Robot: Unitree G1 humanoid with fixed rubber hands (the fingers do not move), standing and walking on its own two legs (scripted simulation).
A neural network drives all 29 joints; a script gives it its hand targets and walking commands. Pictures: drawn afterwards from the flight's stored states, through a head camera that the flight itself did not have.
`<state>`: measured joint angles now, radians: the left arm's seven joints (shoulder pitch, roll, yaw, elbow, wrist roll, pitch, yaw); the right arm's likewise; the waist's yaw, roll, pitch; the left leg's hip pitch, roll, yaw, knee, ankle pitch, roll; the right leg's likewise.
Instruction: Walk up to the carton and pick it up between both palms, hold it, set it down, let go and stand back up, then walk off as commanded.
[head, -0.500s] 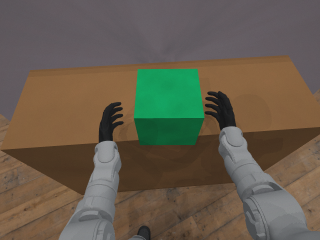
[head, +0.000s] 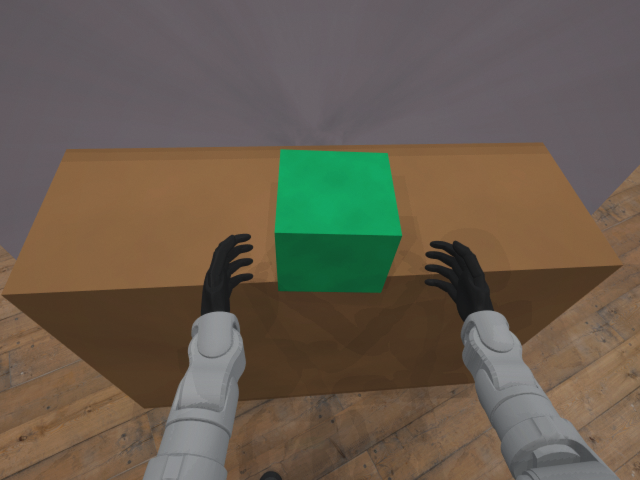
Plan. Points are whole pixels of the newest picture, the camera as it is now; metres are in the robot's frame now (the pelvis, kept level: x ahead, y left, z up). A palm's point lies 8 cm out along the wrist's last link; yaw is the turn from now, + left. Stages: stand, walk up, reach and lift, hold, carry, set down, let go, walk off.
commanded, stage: set down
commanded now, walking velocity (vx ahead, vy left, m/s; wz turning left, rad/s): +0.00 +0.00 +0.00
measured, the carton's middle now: (332, 223) +0.49 +0.02 +0.00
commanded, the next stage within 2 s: none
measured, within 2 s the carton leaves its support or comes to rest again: neither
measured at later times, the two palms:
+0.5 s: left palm (205, 342) +0.26 +0.16 +0.05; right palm (514, 355) +0.27 -0.20 +0.03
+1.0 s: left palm (196, 353) +0.25 +0.17 +0.03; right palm (513, 378) +0.25 -0.20 +0.02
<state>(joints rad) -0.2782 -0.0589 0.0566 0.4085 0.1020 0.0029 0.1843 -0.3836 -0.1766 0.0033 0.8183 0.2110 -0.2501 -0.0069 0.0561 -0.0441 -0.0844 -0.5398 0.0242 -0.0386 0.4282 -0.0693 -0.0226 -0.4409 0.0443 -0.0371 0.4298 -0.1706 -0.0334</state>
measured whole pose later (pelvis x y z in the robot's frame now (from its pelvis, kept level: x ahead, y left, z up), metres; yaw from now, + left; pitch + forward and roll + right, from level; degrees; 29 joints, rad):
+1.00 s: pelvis +0.02 -0.01 +0.01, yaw +0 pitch +2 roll -1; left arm 0.15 0.01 -0.02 -0.11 0.07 0.32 0.17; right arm 0.18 -0.18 0.04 0.21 0.23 0.00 -0.03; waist 0.04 -0.07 -0.01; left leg -0.33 0.02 -0.04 0.38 -0.10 -0.02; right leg -0.23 0.04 -0.04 0.38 -0.20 -0.03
